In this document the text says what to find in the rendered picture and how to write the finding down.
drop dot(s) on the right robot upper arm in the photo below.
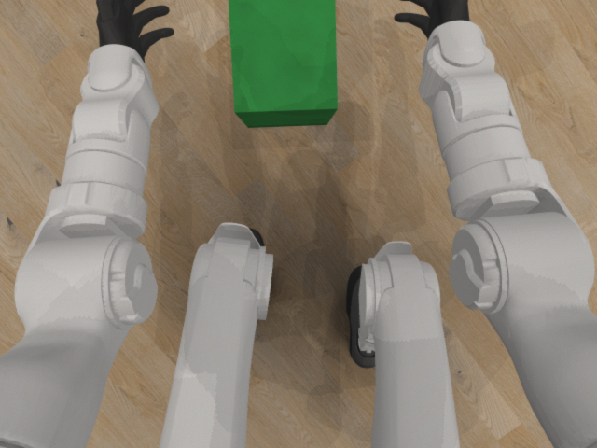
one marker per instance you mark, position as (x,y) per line
(531,276)

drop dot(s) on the left robot forearm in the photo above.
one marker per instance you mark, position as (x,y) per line
(102,187)

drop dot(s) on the right robot forearm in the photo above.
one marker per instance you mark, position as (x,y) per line
(480,138)

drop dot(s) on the robot right hand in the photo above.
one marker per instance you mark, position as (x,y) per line
(439,11)

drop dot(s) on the robot right thigh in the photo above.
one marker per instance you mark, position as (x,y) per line
(413,406)

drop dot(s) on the robot left hand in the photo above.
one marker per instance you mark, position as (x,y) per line
(117,24)

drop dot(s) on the carton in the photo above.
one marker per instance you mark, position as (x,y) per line
(284,61)

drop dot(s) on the left robot upper arm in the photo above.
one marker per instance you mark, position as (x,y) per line
(78,299)

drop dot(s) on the robot left shin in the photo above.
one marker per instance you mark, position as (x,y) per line
(203,258)

